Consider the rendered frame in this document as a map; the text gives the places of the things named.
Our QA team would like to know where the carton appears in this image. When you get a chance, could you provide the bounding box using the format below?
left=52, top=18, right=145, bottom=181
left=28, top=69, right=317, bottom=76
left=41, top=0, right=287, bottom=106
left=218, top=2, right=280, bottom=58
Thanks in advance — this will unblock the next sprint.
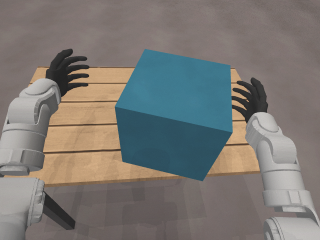
left=115, top=49, right=233, bottom=181

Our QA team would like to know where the robot left upper arm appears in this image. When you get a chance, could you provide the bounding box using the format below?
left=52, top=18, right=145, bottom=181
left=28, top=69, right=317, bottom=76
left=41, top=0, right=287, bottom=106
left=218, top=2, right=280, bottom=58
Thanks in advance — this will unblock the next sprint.
left=0, top=177, right=46, bottom=240

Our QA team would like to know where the table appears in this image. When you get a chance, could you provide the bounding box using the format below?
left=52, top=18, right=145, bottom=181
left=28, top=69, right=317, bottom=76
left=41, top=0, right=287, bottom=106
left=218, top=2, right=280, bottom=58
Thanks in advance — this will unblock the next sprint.
left=4, top=66, right=260, bottom=230

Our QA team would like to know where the robot right upper arm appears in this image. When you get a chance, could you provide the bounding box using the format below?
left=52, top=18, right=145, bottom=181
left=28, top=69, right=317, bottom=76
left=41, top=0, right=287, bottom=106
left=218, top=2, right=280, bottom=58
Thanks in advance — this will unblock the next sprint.
left=263, top=216, right=320, bottom=240

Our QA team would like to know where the left robot hand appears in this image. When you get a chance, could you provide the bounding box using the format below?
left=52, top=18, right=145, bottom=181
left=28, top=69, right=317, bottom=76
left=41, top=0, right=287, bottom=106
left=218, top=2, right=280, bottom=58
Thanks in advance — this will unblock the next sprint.
left=45, top=48, right=90, bottom=97

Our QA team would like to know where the robot left forearm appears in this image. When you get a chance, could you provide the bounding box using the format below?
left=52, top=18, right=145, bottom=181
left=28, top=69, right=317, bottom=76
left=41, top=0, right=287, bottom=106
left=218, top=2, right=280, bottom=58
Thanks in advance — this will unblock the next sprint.
left=0, top=78, right=62, bottom=178

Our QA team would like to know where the right robot hand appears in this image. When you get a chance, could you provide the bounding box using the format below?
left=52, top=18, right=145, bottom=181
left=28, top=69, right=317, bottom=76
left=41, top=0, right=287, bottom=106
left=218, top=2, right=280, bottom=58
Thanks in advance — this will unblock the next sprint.
left=231, top=77, right=268, bottom=123

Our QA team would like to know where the robot right forearm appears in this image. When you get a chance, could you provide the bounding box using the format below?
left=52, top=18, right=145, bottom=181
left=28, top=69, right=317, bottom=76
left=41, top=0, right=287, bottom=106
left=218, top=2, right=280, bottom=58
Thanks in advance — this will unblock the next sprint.
left=245, top=112, right=320, bottom=228

